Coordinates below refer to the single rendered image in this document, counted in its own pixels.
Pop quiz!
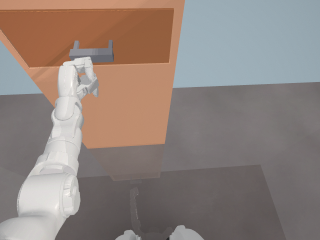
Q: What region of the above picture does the robot right shin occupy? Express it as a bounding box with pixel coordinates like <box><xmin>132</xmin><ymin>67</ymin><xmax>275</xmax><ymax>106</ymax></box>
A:
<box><xmin>174</xmin><ymin>225</ymin><xmax>185</xmax><ymax>233</ymax></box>

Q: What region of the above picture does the left robot upper arm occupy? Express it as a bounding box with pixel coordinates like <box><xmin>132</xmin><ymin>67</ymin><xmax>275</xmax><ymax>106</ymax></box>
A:
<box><xmin>0</xmin><ymin>172</ymin><xmax>81</xmax><ymax>240</ymax></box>

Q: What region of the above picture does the robot left hand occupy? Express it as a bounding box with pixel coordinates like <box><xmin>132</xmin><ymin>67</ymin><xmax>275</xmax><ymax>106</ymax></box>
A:
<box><xmin>57</xmin><ymin>56</ymin><xmax>99</xmax><ymax>102</ymax></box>

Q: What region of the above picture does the drawer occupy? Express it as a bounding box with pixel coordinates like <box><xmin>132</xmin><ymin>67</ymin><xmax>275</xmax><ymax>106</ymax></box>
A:
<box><xmin>0</xmin><ymin>8</ymin><xmax>174</xmax><ymax>67</ymax></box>

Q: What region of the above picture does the cabinet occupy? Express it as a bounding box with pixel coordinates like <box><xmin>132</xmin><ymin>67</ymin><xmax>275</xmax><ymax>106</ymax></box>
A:
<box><xmin>0</xmin><ymin>0</ymin><xmax>185</xmax><ymax>149</ymax></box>

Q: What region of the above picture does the right robot thigh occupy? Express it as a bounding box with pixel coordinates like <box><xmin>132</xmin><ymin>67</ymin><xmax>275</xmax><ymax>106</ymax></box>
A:
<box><xmin>169</xmin><ymin>228</ymin><xmax>204</xmax><ymax>240</ymax></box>

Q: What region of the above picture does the left robot forearm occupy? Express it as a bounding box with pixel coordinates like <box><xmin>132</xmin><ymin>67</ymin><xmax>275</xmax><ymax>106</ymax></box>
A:
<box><xmin>17</xmin><ymin>96</ymin><xmax>85</xmax><ymax>215</ymax></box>

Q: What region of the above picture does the handle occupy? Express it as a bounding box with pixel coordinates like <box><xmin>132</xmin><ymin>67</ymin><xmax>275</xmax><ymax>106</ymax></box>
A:
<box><xmin>69</xmin><ymin>40</ymin><xmax>114</xmax><ymax>63</ymax></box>

